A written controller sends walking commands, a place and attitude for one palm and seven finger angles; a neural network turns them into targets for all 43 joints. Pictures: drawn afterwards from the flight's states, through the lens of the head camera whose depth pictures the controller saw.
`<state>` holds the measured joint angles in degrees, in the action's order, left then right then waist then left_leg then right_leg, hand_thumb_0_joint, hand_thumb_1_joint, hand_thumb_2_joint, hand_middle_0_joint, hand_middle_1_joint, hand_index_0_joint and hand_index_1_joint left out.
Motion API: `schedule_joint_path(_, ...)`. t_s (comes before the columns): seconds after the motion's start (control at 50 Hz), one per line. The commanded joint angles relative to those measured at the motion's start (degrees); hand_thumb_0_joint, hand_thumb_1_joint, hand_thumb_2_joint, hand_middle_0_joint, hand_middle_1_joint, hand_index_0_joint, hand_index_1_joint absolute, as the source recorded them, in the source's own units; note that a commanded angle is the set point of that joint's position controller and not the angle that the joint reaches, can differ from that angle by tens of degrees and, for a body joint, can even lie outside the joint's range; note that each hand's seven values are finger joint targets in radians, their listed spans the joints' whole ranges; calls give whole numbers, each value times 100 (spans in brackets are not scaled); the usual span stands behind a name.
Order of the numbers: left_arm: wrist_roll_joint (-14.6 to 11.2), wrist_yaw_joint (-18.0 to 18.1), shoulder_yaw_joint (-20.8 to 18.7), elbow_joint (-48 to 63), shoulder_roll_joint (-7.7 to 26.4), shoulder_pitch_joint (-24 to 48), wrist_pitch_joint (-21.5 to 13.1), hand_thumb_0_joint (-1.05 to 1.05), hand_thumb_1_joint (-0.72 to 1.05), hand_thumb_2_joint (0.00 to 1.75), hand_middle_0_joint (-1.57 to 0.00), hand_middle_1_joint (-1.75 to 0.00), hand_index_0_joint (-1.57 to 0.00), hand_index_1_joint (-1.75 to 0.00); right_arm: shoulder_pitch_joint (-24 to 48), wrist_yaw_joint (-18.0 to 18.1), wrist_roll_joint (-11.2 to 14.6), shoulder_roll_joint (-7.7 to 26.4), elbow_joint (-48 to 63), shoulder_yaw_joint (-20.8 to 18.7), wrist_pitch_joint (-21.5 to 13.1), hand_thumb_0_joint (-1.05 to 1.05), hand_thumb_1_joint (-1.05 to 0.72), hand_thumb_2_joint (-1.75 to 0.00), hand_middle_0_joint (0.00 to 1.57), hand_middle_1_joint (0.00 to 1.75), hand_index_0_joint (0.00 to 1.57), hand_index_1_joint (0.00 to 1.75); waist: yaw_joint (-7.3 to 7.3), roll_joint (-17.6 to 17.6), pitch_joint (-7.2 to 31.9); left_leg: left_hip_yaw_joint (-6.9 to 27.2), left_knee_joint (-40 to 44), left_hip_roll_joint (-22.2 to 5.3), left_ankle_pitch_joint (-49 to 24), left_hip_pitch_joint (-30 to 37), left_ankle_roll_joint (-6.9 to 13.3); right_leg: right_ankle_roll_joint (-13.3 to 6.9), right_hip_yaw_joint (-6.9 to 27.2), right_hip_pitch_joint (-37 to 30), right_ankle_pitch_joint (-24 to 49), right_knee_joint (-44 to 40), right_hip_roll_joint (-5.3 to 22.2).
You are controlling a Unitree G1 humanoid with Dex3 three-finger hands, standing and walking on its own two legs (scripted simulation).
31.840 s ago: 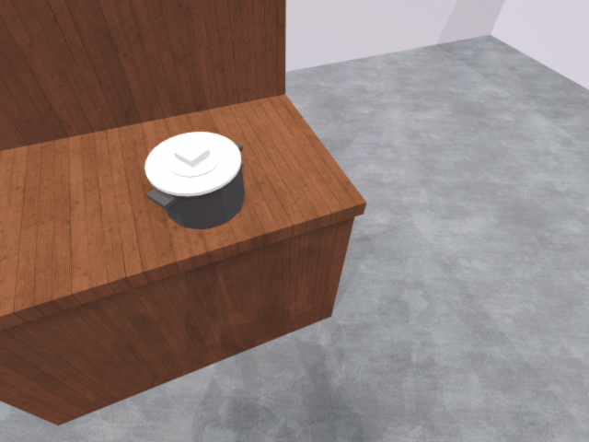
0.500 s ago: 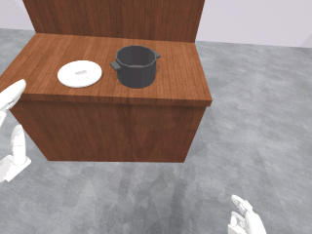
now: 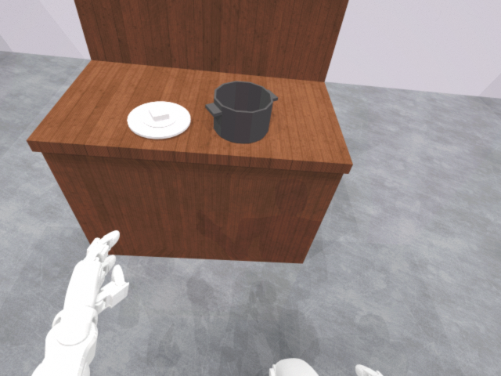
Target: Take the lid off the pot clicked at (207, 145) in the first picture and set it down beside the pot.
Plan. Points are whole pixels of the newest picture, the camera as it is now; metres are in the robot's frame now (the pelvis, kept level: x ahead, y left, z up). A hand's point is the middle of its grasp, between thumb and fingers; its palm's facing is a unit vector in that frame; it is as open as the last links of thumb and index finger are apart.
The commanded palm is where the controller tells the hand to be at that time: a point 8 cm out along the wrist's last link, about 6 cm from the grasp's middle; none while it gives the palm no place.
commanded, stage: stop stepping back and stand still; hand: left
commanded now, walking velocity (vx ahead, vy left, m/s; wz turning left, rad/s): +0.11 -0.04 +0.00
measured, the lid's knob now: (158, 112) +0.85 +0.25 -0.07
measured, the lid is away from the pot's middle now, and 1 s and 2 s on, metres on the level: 0.25 0.25 0.25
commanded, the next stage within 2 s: let the arm hang, fingers relaxed in 1.18 s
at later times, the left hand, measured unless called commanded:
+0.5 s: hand out of the picture +0.13 +0.14 -0.17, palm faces +0.03 -0.97 -0.23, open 7.3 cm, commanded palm none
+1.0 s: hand out of the picture +0.14 +0.11 -0.17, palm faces +0.04 -0.98 -0.21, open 7.3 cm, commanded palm none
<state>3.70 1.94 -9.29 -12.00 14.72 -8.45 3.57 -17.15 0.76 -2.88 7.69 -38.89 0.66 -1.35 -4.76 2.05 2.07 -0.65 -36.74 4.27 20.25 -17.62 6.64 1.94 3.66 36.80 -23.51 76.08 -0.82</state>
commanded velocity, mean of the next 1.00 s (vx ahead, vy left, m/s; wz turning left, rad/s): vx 0.01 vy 0.01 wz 0.00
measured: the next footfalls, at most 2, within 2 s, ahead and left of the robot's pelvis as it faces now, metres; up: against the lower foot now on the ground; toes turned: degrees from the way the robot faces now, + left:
right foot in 0.34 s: +0.11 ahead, -0.18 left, +0.00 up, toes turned -1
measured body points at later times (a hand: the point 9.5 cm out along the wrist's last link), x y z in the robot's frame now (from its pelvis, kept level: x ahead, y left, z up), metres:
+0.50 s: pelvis +0.06 -0.05 +0.00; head +0.08 -0.04 +0.45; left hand +0.13 +0.19 -0.15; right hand -0.01 -0.27 -0.14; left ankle +0.04 +0.03 -0.72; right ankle +0.04 -0.19 -0.73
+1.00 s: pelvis +0.13 -0.06 +0.01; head +0.16 -0.05 +0.46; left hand +0.14 +0.17 -0.15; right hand +0.13 -0.28 -0.15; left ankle +0.06 +0.04 -0.73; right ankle +0.07 -0.18 -0.73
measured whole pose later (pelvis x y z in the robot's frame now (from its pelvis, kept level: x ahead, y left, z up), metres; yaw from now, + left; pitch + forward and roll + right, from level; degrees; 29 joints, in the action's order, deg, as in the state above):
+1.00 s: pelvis +0.13 -0.06 +0.01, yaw +0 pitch +1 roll +0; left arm 0.7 3.4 -1.7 -60.8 8.5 -15.9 -0.5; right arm -17.2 3.0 -0.3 7.1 -60.8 -2.8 -0.9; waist -0.8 0.4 -2.3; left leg -2.3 -30.0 0.6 22.2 -8.8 1.7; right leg -0.5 -0.8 8.9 -21.4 29.3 -0.4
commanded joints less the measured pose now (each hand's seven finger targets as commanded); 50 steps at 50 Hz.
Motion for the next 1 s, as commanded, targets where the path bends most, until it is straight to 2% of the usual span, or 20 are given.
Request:
schedule_joint_path(0.0,-97,-228,477,-662,162,132,-79,0,90,90,-20,-30,-20,-30,-582,210,63,1170,122,-430,-159,0,-90,-90,20,30,20,30,58,-343,-169,2267,1665,-1765,-1887,1144,301,142,327,1335,692,391,191)
schedule_joint_path(0.06,-127,-355,554,-1369,347,313,-97,0,90,90,-20,-30,-20,-30,-563,213,118,1214,-105,-426,-262,0,-90,-90,20,30,20,30,166,-880,-283,2124,2175,-1659,-158,689,520,164,278,1122,1021,-150,371)
schedule_joint_path(0.16,-193,-414,820,-2280,91,443,-209,0,90,90,-20,-30,-20,-30,-1112,184,134,1159,-714,-424,-231,0,-90,-90,20,30,20,30,-4,-1665,-306,1257,2247,-1293,-89,492,341,3,-607,-404,492,-2761,296)
schedule_joint_path(0.24,-232,-295,743,-2978,-172,-318,-357,0,90,90,-20,-30,-20,-30,-1328,181,163,917,-1053,-429,-105,0,-90,-90,20,30,20,30,275,-1061,140,916,1414,-1101,-998,162,119,-113,-831,-2361,771,-4432,-118)
schedule_joint_path(0.26,-261,-246,728,-3168,-86,-472,-382,0,90,90,-20,-30,-20,-30,-1415,164,186,830,-1148,-404,-89,0,-90,-90,20,30,20,30,372,-752,172,822,1210,-989,-925,-160,-3,-191,-569,-2989,936,-4755,7)
schedule_joint_path(0.3,-271,-97,638,-3574,281,-1087,-462,0,90,90,-20,-30,-20,-30,-1419,122,244,438,-1201,-328,-101,0,-90,-90,20,30,20,30,561,400,142,146,186,-329,360,-1317,-372,-771,1225,-4017,803,-5321,1257)
schedule_joint_path(0.32,-271,-44,573,-3669,481,-1163,-455,0,90,90,-20,-30,-20,-30,-1462,105,233,440,-1234,-351,-79,0,-90,-90,20,30,20,30,553,620,8,-69,-429,-149,792,-1430,-469,-1175,1919,-3731,474,-5807,1801)
schedule_joint_path(0.34,-259,-10,569,-3666,502,-990,-421,0,90,90,-20,-30,-20,-30,-1414,68,216,413,-1263,-380,-34,0,-90,-90,20,30,20,30,474,206,-388,19,-1006,-205,1010,-1317,-454,-1361,1900,-3176,419,-6064,1887)
schedule_joint_path(0.36,-245,28,527,-3701,353,-775,-440,0,90,90,-20,-30,-20,-30,-1475,70,223,373,-1331,-414,-1,0,-90,-90,20,30,20,30,368,595,-282,173,-1264,-419,964,-1338,-453,-1387,1623,-3106,566,-6008,1654)
schedule_joint_path(0.4,-251,103,529,-3849,95,-591,-452,0,90,90,-20,-30,-20,-30,-1349,92,221,472,-1427,-444,22,0,-90,-90,20,30,20,30,323,1171,-359,275,-1269,-606,768,-1168,-437,-1333,1138,-2952,1671,-5884,1517)
schedule_joint_path(0.46,-270,104,558,-4004,-23,-430,-454,0,90,90,-20,-30,-20,-30,-1470,66,247,237,-1654,-387,60,0,-90,-90,20,30,20,30,46,491,-529,113,507,-700,-50,-31,-418,-1054,490,-2248,2086,-5467,1259)
schedule_joint_path(0.48,-318,59,573,-4028,-99,-472,-433,0,90,90,-20,-30,-20,-30,-1608,59,236,292,-1745,-384,27,0,-90,-90,20,30,20,30,58,-23,-442,436,1145,-834,-1104,448,-332,-737,105,-2022,1679,-4939,807)
schedule_joint_path(0.5,-374,5,624,-4014,-297,-681,-400,0,90,90,-20,-30,-20,-30,-1483,97,181,588,-1720,-421,0,0,-90,-90,20,30,20,30,207,-888,-441,1342,1391,-1439,-1648,769,-47,-424,-245,-1478,1010,-4392,327)
schedule_joint_path(0.54,-346,-33,698,-4076,-370,-689,-368,0,90,90,-20,-30,-20,-30,-1274,171,140,870,-1633,-512,23,0,-90,-90,20,30,20,30,254,-1210,-542,2121,2000,-2086,-1007,684,426,-258,-530,-1360,-78,-3947,81)
schedule_joint_path(0.56,-308,-43,696,-4117,-322,-453,-363,0,90,90,-20,-30,-20,-30,-1213,177,139,731,-1734,-496,-7,0,-90,-90,20,30,20,30,214,-1243,-869,1994,2065,-1935,-1385,709,404,-268,-471,-1120,-74,-3762,119)
schedule_joint_path(0.62,-331,-45,735,-4324,-374,-698,-425,0,90,90,-20,-30,-20,-30,-943,211,191,544,-1879,-396,-56,0,-90,-90,20,30,20,30,392,-554,-577,1092,1480,-1646,-3370,883,198,-278,-372,-1821,448,-4449,246)
schedule_joint_path(0.68,-321,43,725,-4567,-231,-1081,-490,0,90,90,-20,-30,-20,-30,-686,179,274,357,-1851,-374,-82,0,-90,-90,20,30,20,30,422,63,-243,284,1127,-965,-2344,670,-319,-481,43,-2720,2464,-5101,617)
schedule_joint_path(0.72,-309,33,728,-4585,-158,-943,-468,0,90,90,-20,-30,-20,-30,-628,143,253,329,-1879,-372,-41,0,-90,-90,20,30,20,30,372,-84,-487,322,1339,-881,-1381,571,-310,-515,44,-2576,1920,-5144,616)
schedule_joint_path(0.82,-323,108,716,-4656,-190,-1129,-499,0,90,90,-20,-30,-20,-30,-737,204,264,418,-2026,-394,-37,0,-90,-90,20,30,20,30,331,-236,-1,159,870,-977,-3482,1269,-315,-519,-162,-2847,3444,-4803,602)
schedule_joint_path(0.98,-333,156,675,-4703,-139,-1208,-466,0,90,90,-20,-30,-20,-30,-651,246,277,408,-2096,-412,36,0,-90,-90,20,30,20,30,359,-207,-160,51,674,-942,-3386,1160,-399,-590,-151,-3041,3964,-4763,666)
